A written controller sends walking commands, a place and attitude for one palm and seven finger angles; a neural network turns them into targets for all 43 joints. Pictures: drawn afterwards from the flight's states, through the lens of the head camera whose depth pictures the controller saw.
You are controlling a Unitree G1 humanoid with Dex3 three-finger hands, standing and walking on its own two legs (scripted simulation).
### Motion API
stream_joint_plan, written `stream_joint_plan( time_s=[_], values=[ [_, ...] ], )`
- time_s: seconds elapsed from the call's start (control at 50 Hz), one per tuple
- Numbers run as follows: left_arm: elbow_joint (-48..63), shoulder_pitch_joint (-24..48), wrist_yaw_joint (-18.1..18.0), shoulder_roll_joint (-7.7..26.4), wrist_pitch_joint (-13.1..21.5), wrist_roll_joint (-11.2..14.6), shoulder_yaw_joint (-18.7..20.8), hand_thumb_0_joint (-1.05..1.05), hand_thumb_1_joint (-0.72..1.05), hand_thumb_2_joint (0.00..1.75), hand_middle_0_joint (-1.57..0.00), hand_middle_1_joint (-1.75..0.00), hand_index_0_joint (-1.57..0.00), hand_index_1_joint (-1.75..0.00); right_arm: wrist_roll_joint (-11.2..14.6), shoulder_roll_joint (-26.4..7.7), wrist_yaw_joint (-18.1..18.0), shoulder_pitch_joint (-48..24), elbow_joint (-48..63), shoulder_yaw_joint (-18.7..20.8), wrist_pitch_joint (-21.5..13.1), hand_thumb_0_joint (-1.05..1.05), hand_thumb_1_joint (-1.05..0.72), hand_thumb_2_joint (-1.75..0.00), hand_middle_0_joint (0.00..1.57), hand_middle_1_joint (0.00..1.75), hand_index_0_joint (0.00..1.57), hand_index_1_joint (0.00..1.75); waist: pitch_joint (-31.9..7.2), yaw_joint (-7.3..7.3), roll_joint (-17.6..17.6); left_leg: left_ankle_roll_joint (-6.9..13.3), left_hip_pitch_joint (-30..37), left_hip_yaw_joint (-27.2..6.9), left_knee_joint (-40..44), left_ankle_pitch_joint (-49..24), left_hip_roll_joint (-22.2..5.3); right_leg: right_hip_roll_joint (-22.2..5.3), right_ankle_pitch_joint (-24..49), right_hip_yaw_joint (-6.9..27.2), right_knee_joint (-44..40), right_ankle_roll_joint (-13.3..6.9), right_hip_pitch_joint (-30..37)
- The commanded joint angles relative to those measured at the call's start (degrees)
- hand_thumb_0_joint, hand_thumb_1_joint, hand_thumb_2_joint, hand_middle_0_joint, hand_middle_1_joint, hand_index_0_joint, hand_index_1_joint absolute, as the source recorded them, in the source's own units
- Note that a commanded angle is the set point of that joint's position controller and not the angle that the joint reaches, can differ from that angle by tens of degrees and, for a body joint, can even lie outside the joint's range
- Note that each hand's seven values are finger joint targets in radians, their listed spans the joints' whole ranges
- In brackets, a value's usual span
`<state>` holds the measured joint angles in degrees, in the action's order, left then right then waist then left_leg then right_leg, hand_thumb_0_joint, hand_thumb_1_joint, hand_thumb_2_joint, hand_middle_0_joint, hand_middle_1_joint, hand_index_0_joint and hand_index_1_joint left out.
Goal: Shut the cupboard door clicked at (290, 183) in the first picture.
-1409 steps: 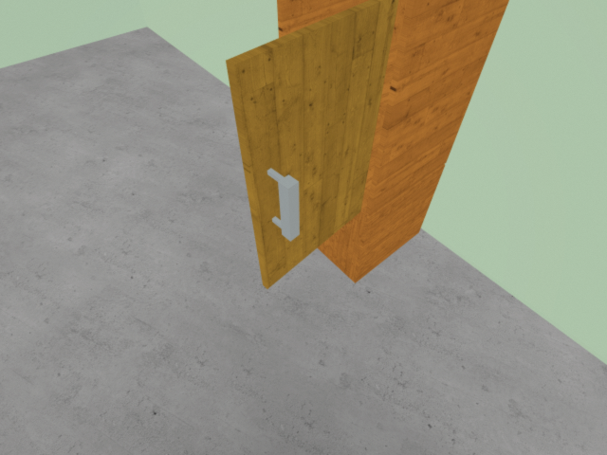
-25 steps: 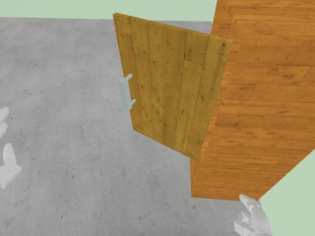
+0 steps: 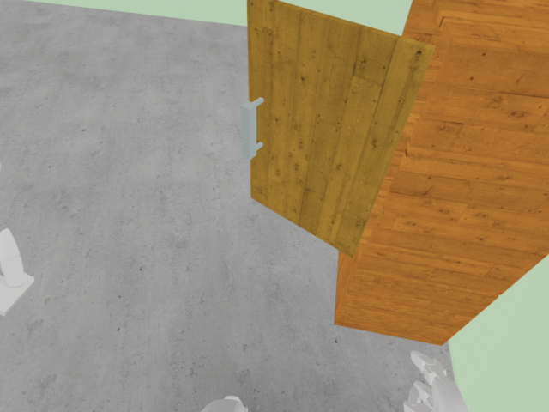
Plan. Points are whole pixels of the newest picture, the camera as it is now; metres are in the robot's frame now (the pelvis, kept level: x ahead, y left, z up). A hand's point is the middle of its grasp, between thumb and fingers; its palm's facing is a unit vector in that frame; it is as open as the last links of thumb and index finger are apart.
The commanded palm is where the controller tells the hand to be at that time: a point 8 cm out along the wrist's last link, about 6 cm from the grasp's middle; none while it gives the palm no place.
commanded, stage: step back with the hand held close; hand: left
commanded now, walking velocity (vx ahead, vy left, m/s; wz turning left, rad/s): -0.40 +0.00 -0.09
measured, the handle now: (254, 128) +0.76 +0.11 -0.02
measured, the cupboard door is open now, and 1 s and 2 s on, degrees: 64 64 64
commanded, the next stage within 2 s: stop stepping back and stand still in 0.38 s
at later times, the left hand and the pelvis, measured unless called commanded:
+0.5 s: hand out of the picture +0.06 +0.30 +0.19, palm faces +0.50 -0.78 -0.37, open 7.4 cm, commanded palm +0.04 +0.32 +0.20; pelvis -0.11 +0.03 +0.00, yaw -2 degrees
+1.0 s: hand out of the picture -0.05 +0.35 +0.20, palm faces +0.49 -0.82 -0.29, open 7.4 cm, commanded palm -0.13 +0.37 +0.20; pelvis -0.30 +0.08 +0.00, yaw -5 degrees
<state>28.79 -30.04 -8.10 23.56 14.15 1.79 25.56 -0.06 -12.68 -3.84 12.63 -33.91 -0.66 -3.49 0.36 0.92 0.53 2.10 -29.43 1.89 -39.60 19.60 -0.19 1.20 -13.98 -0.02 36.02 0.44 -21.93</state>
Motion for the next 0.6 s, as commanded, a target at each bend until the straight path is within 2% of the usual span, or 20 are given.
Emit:
stream_joint_plan(
  time_s=[0.0,0.08,0.1,0.14,0.16,0.2,0.28,0.32,0.34,0.36,0.38,0.4,0.42,0.44,0.46,0.48,0.5,0.52,0.56,0.58],
  values=[
    [10.5,7.0,-2.9,12.7,2.6,0.7,5.6,0.00,0.90,0.90,-0.20,-0.30,-0.20,-0.30,-0.3,-6.4,-0.7,-3.9,6.4,3.5,-2.5,0.00,-0.90,-0.90,0.20,0.30,0.20,0.30,-5.1,-2.44,-6.6,-1.9,8.9,-2.2,-0.6,2.4,-0.5,-13.8,-8.4,17.3,-18.1,-6.3,-6.9],
    [11.6,6.3,-3.1,13.7,3.3,0.8,6.6,0.00,0.90,0.90,-0.20,-0.30,-0.20,-0.30,0.5,-7.0,-1.6,-5.3,7.6,3.2,-2.3,0.00,-0.90,-0.90,0.20,0.30,0.20,0.30,-3.2,-2.48,-0.6,0.6,6.0,-7.3,10.1,11.0,-3.9,-6.0,-17.2,8.4,-13.1,-2.2,-7.8],
    [11.2,5.5,-3.2,14.3,3.7,0.5,8.0,0.00,0.90,0.90,-0.20,-0.30,-0.20,-0.30,0.3,-7.7,-2.1,-6.2,8.0,3.4,-2.6,0.00,-0.90,-0.90,0.20,0.30,0.20,0.30,-2.5,-2.07,5.0,1.9,-0.5,-11.2,16.5,16.7,-7.0,-3.0,-17.4,6.1,-7.9,-1.3,-2.5],
    [11.9,4.4,-2.8,13.1,4.2,0.0,9.7,0.00,0.90,0.90,-0.20,-0.30,-0.20,-0.30,0.2,-8.4,-2.1,-7.8,8.7,3.6,-3.5,0.00,-0.90,-0.90,0.20,0.30,0.20,0.30,-5.4,-0.48,19.3,6.1,-19.9,-22.3,33.5,31.5,-17.6,5.5,-8.7,-1.2,18.3,0.8,17.6],
    [13.4,5.2,-2.4,14.8,4.0,0.4,10.6,0.00,0.90,0.90,-0.20,-0.30,-0.20,-0.30,-0.5,-7.1,-1.9,-7.8,8.4,4.0,-3.7,0.00,-0.90,-0.90,0.20,0.30,0.20,0.30,-7.7,-0.21,17.9,5.7,-19.3,-21.7,34.9,25.4,-18.7,5.8,-10.8,-1.2,26.2,0.4,18.8],
    [19.2,6.8,-2.0,17.3,5.1,1.6,12.5,0.00,0.90,0.90,-0.20,-0.30,-0.20,-0.30,-0.4,-6.4,-1.0,-7.4,8.0,5.0,-4.8,0.00,-0.90,-0.90,0.20,0.30,0.20,0.30,-12.9,0.00,12.4,3.6,-6.2,-16.3,30.0,13.6,-16.9,5.4,-15.4,-1.1,24.8,-0.3,12.5],
    [12.6,-5.6,-1.8,13.1,3.3,4.2,10.5,0.00,0.90,0.90,-0.20,-0.30,-0.20,-0.30,0.8,-5.8,0.4,-8.4,7.2,4.9,-6.7,0.00,-0.90,-0.90,0.20,0.30,0.20,0.30,-14.4,0.43,15.8,-1.3,4.8,-4.9,26.3,8.8,-14.1,3.8,-19.9,-5.1,5.0,-1.9,10.9],
    [12.3,-3.7,-1.2,12.9,4.0,4.5,9.8,0.00,0.90,0.90,-0.20,-0.30,-0.20,-0.30,0.3,-5.6,0.5,-7.6,6.0,4.3,-6.6,0.00,-0.90,-0.90,0.20,0.30,0.20,0.30,-12.0,-0.50,12.0,-3.9,7.6,-3.3,22.7,8.2,-13.9,0.2,-18.2,-1.8,-8.7,-2.7,9.3],
    [12.7,-1.3,-1.3,13.6,4.7,3.9,9.6,0.00,0.90,0.90,-0.20,-0.30,-0.20,-0.30,0.0,-5.7,0.5,-6.4,5.0,4.1,-6.3,0.00,-0.90,-0.90,0.20,0.30,0.20,0.30,-9.4,-1.14,5.8,-5.4,10.5,-1.0,14.6,5.2,-11.2,-4.3,-18.2,6.6,-16.7,-4.5,2.8],
    [12.1,1.2,-1.8,14.8,5.2,3.1,9.5,0.00,0.90,0.90,-0.20,-0.30,-0.20,-0.30,0.0,-4.8,0.3,-5.8,3.8,3.8,-5.9,0.00,-0.90,-0.90,0.20,0.30,0.20,0.30,-7.9,-1.36,-6.2,-6.8,15.5,1.1,-0.2,0.2,-7.2,-13.7,-17.4,21.2,-23.7,-8.3,-7.6],
    [12.9,7.4,-2.7,15.8,5.5,1.8,7.7,0.00,0.90,0.90,-0.20,-0.30,-0.20,-0.30,-0.3,-4.6,0.0,-6.0,2.8,3.2,-6.0,0.00,-0.90,-0.90,0.20,0.30,0.20,0.30,-5.9,-1.63,-10.6,-6.6,16.9,0.7,-8.5,0.4,-4.8,-20.8,-4.7,23.8,-25.7,-10.3,-11.9],
    [14.7,12.7,-3.3,16.4,5.9,1.1,6.8,0.00,0.90,0.90,-0.20,-0.30,-0.20,-0.30,-0.5,-4.6,-0.5,-6.0,2.0,3.2,-6.5,0.00,-0.90,-0.90,0.20,0.30,0.20,0.30,-7.5,-1.54,-9.4,-6.0,16.6,0.0,-9.8,2.5,-3.4,-19.8,11.1,19.6,-21.8,-10.4,-8.3],
    [13.5,13.5,-2.6,13.8,4.4,0.9,3.5,0.00,0.90,0.90,-0.20,-0.30,-0.20,-0.30,0.2,-4.7,-1.1,-6.3,2.5,3.6,-6.5,0.00,-0.90,-0.90,0.20,0.30,0.20,0.30,-7.2,-2.31,-14.0,-4.7,14.5,-1.2,-4.9,-1.7,-3.1,-15.5,25.0,15.1,-14.7,-7.4,-2.8],
    [13.8,16.5,-2.2,13.6,2.9,0.8,2.9,0.00,0.90,0.90,-0.20,-0.30,-0.20,-0.30,0.4,-5.3,-2.0,-6.7,3.4,3.2,-6.1,0.00,-0.90,-0.90,0.20,0.30,0.20,0.30,-7.0,-2.87,-12.4,-4.0,17.1,0.3,0.9,-12.3,-3.8,-12.7,33.2,10.8,-9.2,-4.7,-1.7],
    [12.3,19.1,-1.8,14.0,1.5,0.8,2.8,0.00,0.90,0.90,-0.20,-0.30,-0.20,-0.30,0.4,-5.9,-2.8,-6.7,3.0,2.8,-5.4,0.00,-0.90,-0.90,0.20,0.30,0.20,0.30,-5.8,-3.23,-6.5,-3.3,21.4,1.1,6.8,-28.2,-3.7,-7.8,34.1,5.4,-4.2,-1.0,-4.2],
    [10.3,20.2,-1.5,12.6,0.3,1.0,1.7,0.00,0.90,0.90,-0.20,-0.30,-0.20,-0.30,0.6,-6.8,-3.1,-6.7,3.3,3.1,-5.2,0.00,-0.90,-0.90,0.20,0.30,0.20,0.30,-6.6,-2.64,2.2,-1.6,24.4,-2.9,11.3,-39.4,-8.3,-3.0,26.1,1.9,0.4,1.6,-4.3],
    [9.1,22.3,-1.3,11.7,-0.4,0.7,1.0,0.00,0.90,0.90,-0.20,-0.30,-0.20,-0.30,0.8,-7.9,-2.8,-6.9,3.2,3.7,-5.8,0.00,-0.90,-0.90,0.20,0.30,0.20,0.30,-6.6,-1.95,11.1,0.5,22.4,-7.3,17.0,-39.7,-13.1,0.3,7.1,0.6,6.3,2.0,-1.0],
    [5.6,20.2,-1.2,8.8,0.2,1.1,0.5,0.00,0.90,0.90,-0.20,-0.30,-0.20,-0.30,0.9,-7.1,-2.2,-4.8,3.3,3.8,-6.3,0.00,-0.90,-0.90,0.20,0.30,0.20,0.30,-5.3,-1.95,14.6,1.5,19.7,-8.8,21.2,-30.7,-16.2,0.9,-12.8,2.3,7.8,0.8,0.7],
    [5.9,13.4,-1.2,9.3,-0.6,0.9,2.7,0.00,0.90,0.90,-0.20,-0.30,-0.20,-0.30,0.3,-7.3,-0.7,-6.1,5.6,3.3,-5.9,0.00,-0.90,-0.90,0.20,0.30,0.20,0.30,-7.0,-0.88,14.8,1.1,6.9,-15.4,33.3,18.4,-18.2,2.6,-17.9,0.1,12.1,-0.2,7.7],
    [7.7,10.3,-1.1,9.8,-1.2,1.4,4.4,0.00,0.90,0.90,-0.20,-0.30,-0.20,-0.30,0.3,-6.9,-0.3,-6.5,7.1,3.4,-5.0,0.00,-0.90,-0.90,0.20,0.30,0.20,0.30,-6.4,-0.50,16.0,-0.8,0.7,-13.0,36.3,24.0,-16.5,4.3,-17.1,-3.3,11.8,-1.1,12.4]
  ],
)
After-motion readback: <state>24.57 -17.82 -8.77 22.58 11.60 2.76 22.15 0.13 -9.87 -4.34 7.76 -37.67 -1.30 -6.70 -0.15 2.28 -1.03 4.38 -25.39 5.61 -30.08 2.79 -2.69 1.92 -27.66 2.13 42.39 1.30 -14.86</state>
